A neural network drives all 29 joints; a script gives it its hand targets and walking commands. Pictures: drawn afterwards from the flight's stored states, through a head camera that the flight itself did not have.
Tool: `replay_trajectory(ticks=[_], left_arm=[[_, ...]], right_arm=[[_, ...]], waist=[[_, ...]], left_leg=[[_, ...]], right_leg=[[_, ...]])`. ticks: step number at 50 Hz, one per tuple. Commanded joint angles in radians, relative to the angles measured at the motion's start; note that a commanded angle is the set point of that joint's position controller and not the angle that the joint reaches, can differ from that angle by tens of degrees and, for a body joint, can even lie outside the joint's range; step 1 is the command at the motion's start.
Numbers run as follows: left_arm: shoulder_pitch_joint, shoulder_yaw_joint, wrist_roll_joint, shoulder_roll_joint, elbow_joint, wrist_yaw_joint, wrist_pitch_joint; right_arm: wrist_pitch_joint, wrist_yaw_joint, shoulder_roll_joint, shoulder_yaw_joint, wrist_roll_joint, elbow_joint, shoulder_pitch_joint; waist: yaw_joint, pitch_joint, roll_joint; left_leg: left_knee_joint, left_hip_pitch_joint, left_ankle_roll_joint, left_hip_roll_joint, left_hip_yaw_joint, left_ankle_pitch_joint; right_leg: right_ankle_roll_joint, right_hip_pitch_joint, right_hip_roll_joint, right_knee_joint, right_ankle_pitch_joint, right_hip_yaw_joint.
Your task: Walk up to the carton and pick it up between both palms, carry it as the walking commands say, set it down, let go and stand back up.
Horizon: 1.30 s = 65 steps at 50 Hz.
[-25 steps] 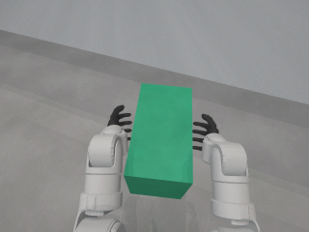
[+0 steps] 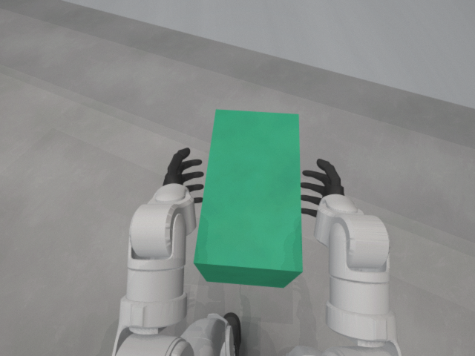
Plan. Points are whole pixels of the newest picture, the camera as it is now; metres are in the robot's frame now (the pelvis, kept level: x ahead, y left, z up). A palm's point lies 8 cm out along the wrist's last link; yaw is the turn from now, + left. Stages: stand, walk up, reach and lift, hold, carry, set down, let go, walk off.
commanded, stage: carry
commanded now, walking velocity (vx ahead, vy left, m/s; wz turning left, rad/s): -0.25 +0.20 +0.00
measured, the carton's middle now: (250, 201) +0.36 +0.01 -0.01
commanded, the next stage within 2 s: none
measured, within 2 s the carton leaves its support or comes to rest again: neither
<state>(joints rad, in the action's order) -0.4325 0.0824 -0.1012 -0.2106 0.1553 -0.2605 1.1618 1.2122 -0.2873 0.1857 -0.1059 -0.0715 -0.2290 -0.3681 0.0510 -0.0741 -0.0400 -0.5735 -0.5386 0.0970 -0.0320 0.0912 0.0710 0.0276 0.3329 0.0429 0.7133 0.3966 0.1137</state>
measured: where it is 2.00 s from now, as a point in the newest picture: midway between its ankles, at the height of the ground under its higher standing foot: outside the picture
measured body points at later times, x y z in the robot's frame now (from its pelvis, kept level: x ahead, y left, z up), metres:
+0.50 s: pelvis -0.14 +0.10 +0.01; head -0.10 +0.13 +0.46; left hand +0.18 +0.25 +0.09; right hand +0.19 +0.00 +0.09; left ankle -0.05 +0.19 -0.71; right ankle -0.12 -0.05 -0.64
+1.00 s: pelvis -0.30 +0.21 +0.02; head -0.25 +0.19 +0.46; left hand +0.04 +0.31 +0.11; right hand +0.02 +0.07 +0.09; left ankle -0.30 +0.33 -0.66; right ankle -0.22 +0.05 -0.71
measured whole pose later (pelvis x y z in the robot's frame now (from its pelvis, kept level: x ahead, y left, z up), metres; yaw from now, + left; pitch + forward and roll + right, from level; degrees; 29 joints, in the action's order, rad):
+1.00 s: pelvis -0.30 +0.21 +0.02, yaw +3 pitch +2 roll +3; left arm -0.42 0.08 -0.10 -0.20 0.20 -0.25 1.15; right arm 1.22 -0.29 0.18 -0.10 -0.04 -0.26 -0.35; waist -0.08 -0.05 0.02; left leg -0.98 -0.52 0.00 -0.01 0.04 0.38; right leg 0.04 0.43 0.19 0.57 0.17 0.09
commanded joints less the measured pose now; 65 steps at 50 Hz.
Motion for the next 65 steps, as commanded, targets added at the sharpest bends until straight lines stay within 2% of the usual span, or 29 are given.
replay_trajectory(ticks=[1, 2, 3, 5, 8, 11, 17, 18, 20, 21, 22, 23, 31, 36, 38, 39, 40, 41, 43, 46, 48, 51, 53, 54, 55, 56, 58, 60, 65], left_arm=[[-0.297, -0.47, 0.391, -1.057, 0.205, 0.212, -0.042], [-0.298, -0.463, 0.381, -1.065, 0.206, 0.212, -0.05], [-0.303, -0.461, 0.375, -1.059, 0.22, 0.213, -0.048], [-0.345, -0.453, 0.371, -1.027, 0.312, 0.212, -0.057], [-0.239, -0.392, 0.311, -0.975, 0.264, 0.188, -0.049], [-0.173, -0.367, 0.275, -0.945, 0.253, 0.172, -0.054], [-0.167, -0.395, 0.26, -0.951, 0.208, 0.161, -0.033], [-0.171, -0.408, 0.262, -0.961, 0.2, 0.163, -0.032], [-0.163, -0.433, 0.266, -0.992, 0.141, 0.17, -0.011], [-0.24, -0.466, 0.282, -0.994, 0.159, 0.174, -0.008], [-0.312, -0.503, 0.311, -1.024, 0.159, 0.184, -0.01], [-0.325, -0.521, 0.336, -1.044, 0.153, 0.195, -0.008], [-0.343, -0.561, 0.421, -1.077, 0.116, 0.216, 0.004], [-0.302, -0.509, 0.394, -1.068, 0.128, 0.216, -0.005], [-0.242, -0.466, 0.371, -1.069, 0.104, 0.217, -0.011], [-0.25, -0.45, 0.368, -1.059, 0.109, 0.22, -0.015], [-0.259, -0.447, 0.365, -1.068, 0.111, 0.222, -0.023], [-0.243, -0.449, 0.356, -1.065, 0.111, 0.221, -0.018], [-0.291, -0.45, 0.352, -1.046, 0.206, 0.219, -0.018], [-0.23, -0.396, 0.298, -1.006, 0.166, 0.195, -0.014], [-0.134, -0.362, 0.258, -0.968, 0.125, 0.18, -0.018], [-0.138, -0.358, 0.243, -0.942, 0.152, 0.174, -0.031], [-0.137, -0.379, 0.246, -0.972, 0.123, 0.173, -0.025], [-0.163, -0.409, 0.257, -0.985, 0.137, 0.173, -0.029], [-0.157, -0.416, 0.252, -0.987, 0.129, 0.172, -0.029], [-0.192, -0.442, 0.255, -0.989, 0.138, 0.173, -0.021], [-0.298, -0.503, 0.315, -1.042, 0.147, 0.194, -0.024], [-0.352, -0.552, 0.377, -1.07, 0.17, 0.209, -0.03], [-0.357, -0.59, 0.436, -1.062, 0.196, 0.217, -0.015]], right_arm=[[-0.077, 0.191, 1.054, 0.525, 0.299, -0.226, -0.388], [-0.084, 0.196, 1.027, 0.549, 0.321, -0.298, -0.488], [-0.093, 0.197, 1.045, 0.575, 0.342, -0.321, -0.545], [-0.101, 0.198, 1.073, 0.58, 0.358, -0.321, -0.532], [-0.076, 0.191, 1.056, 0.611, 0.384, -0.284, -0.489], [-0.071, 0.195, 1.04, 0.635, 0.406, -0.288, -0.485], [-0.047, 0.219, 1.03, 0.587, 0.388, -0.191, -0.407], [-0.049, 0.226, 1.035, 0.577, 0.381, -0.176, -0.408], [-0.055, 0.231, 1.003, 0.549, 0.365, -0.189, -0.441], [-0.05, 0.238, 1.001, 0.517, 0.352, -0.166, -0.434], [-0.05, 0.246, 1.021, 0.507, 0.345, -0.148, -0.447], [-0.059, 0.246, 1.014, 0.509, 0.34, -0.179, -0.474], [-0.072, 0.189, 0.982, 0.426, 0.232, -0.161, -0.372], [-0.074, 0.192, 1.029, 0.482, 0.279, -0.192, -0.429], [-0.072, 0.194, 1.032, 0.514, 0.3, -0.203, -0.441], [-0.069, 0.193, 1.034, 0.527, 0.298, -0.204, -0.434], [-0.078, 0.198, 1.032, 0.556, 0.316, -0.277, -0.523], [-0.083, 0.197, 1.04, 0.561, 0.324, -0.289, -0.551], [-0.091, 0.203, 1.068, 0.562, 0.343, -0.304, -0.56], [-0.067, 0.199, 1.04, 0.585, 0.38, -0.28, -0.563], [-0.054, 0.197, 1.038, 0.599, 0.391, -0.218, -0.494], [-0.053, 0.21, 1.046, 0.617, 0.409, -0.195, -0.486], [-0.059, 0.217, 1.036, 0.596, 0.394, -0.198, -0.472], [-0.065, 0.225, 1.039, 0.583, 0.385, -0.19, -0.468], [-0.073, 0.229, 1.024, 0.576, 0.384, -0.199, -0.485], [-0.072, 0.236, 1.012, 0.546, 0.366, -0.183, -0.472], [-0.08, 0.246, 1.036, 0.531, 0.356, -0.2, -0.487], [-0.1, 0.236, 1.01, 0.498, 0.324, -0.236, -0.49], [-0.099, 0.194, 0.968, 0.436, 0.247, -0.227, -0.397]], waist=[[-0.042, 0.638, 0.308], [-0.028, 0.568, 0.416], [-0.03, 0.507, 0.293], [-0.043, 0.52, 0.134], [-0.041, 0.599, 0.251], [-0.028, 0.632, 0.312], [-0.049, 0.598, 0.305], [-0.055, 0.588, 0.207], [-0.048, 0.533, -0.274], [-0.057, 0.48, -0.266], [-0.058, 0.433, -0.181], [-0.054, 0.433, -0.17], [-0.063, 0.567, -0.073], [-0.047, 0.583, -0.142], [-0.025, 0.554, 0.022], [-0.024, 0.557, 0.342], [-0.025, 0.495, 0.48], [-0.043, 0.393, 0.312], [-0.055, 0.435, 0.038], [-0.042, 0.548, 0.186], [-0.029, 0.598, 0.314], [-0.025, 0.59, 0.38], [-0.047, 0.587, 0.323], [-0.058, 0.586, 0.163], [-0.049, 0.569, -0.142], [-0.056, 0.514, -0.327], [-0.056, 0.441, -0.176], [-0.052, 0.486, -0.133], [-0.068, 0.604, -0.09]], left_leg=[[-0.103, 0.032, -0.059, 0.094, -0.109, 0.162], [-0.397, -0.057, -0.084, -0.002, -0.074, 0.467], [-0.56, -0.082, -0.087, 0.015, -0.183, 0.48], [-0.603, -0.137, -0.091, 0.034, -0.204, 0.393], [-0.489, -0.145, -0.131, 0.011, -0.12, 0.401], [-0.32, -0.067, -0.134, 0.009, -0.081, 0.404], [0.106, 0.266, -0.105, 0.028, -0.011, 0.205], [0.172, 0.357, -0.083, 0.085, -0.075, 0.136], [0.25, 0.387, 0.066, 0.43, -0.454, -0.191], [0.254, 0.261, 0.114, 0.38, -0.375, -0.067], [0.278, 0.179, 0.096, 0.322, -0.276, 0.251], [0.288, 0.185, 0.087, 0.285, -0.227, 0.288], [0.275, 0.397, 0.085, 0.279, -0.243, 0.1], [0.439, 0.237, -0.069, 0.221, -0.187, 0.213], [0.339, 0.071, -0.174, 0.136, -0.087, 0.263], [-0.059, 0.031, -0.166, 0.065, -0.039, 0.272], [-0.451, -0.071, -0.146, 0.022, -0.066, 0.37], [-0.647, -0.088, -0.119, 0.064, -0.234, 0.355], [-0.733, -0.071, -0.101, 0.047, -0.228, 0.266], [-0.472, -0.097, -0.141, 0.028, -0.113, 0.377], [-0.348, -0.055, -0.143, 0.02, -0.088, 0.445], [-0.12, 0.084, -0.128, 0.008, -0.04, 0.441], [0.087, 0.256, -0.111, 0.002, 0.0, 0.275], [0.215, 0.359, -0.085, 0.09, -0.095, 0.18], [0.237, 0.445, -0.019, 0.305, -0.338, -0.104], [0.272, 0.334, 0.078, 0.433, -0.478, -0.061], [0.254, 0.195, 0.094, 0.312, -0.269, 0.195], [0.157, 0.36, 0.087, 0.247, -0.151, -0.127], [0.143, 0.538, 0.115, 0.294, -0.251, -0.295]], right_leg=[[-0.141, -0.332, 0.379, -0.292, -0.587, -0.406], [-0.251, -0.229, 0.51, -0.33, -0.763, -0.517], [-0.267, -0.193, 0.495, -0.329, -0.771, -0.484], [-0.192, -0.324, 0.401, -0.197, -1.001, -0.305], [-0.137, -0.542, 0.325, -0.1, -1.38, -0.253], [-0.141, -0.545, 0.309, -0.112, -1.298, -0.214], [-0.097, -0.193, 0.303, -0.164, -0.694, -0.138], [-0.049, -0.073, 0.244, -0.108, -0.421, -0.094], [0.022, 0.252, 0.027, 0.29, 0.287, 0.06], [-0.003, 0.201, 0.012, 0.483, 0.294, -0.048], [-0.011, 0.201, 0.024, 0.571, 0.184, -0.056], [-0.01, 0.227, 0.016, 0.621, 0.133, -0.037], [-0.013, 0.148, -0.009, 0.329, 0.119, -0.025], [-0.07, -0.162, -0.043, -0.077, 0.111, 0.06], [-0.093, -0.366, 0.039, -0.332, -0.011, 0.021], [-0.167, -0.29, 0.271, -0.435, 0.039, -0.289], [-0.296, -0.062, 0.573, -0.539, 0.075, -0.588], [-0.291, 0.079, 0.56, -0.539, 0.051, -0.536], [-0.189, -0.007, 0.404, -0.378, -0.165, -0.286], [-0.158, -0.364, 0.311, -0.165, -1.045, -0.213], [-0.162, -0.434, 0.331, -0.152, -1.174, -0.22], [-0.131, -0.357, 0.321, -0.178, -0.99, -0.168], [-0.089, -0.192, 0.302, -0.185, -0.658, -0.144], [-0.043, -0.085, 0.227, -0.079, -0.437, -0.078], [0.006, 0.145, 0.111, 0.058, 0.025, 0.01], [0.023, 0.255, 0.016, 0.316, 0.299, 0.049], [-0.013, 0.221, 0.017, 0.585, 0.154, -0.069], [-0.013, 0.279, 0.009, 0.574, 0.099, -0.041], [0.007, 0.243, -0.016, 0.458, 0.129, -0.044]])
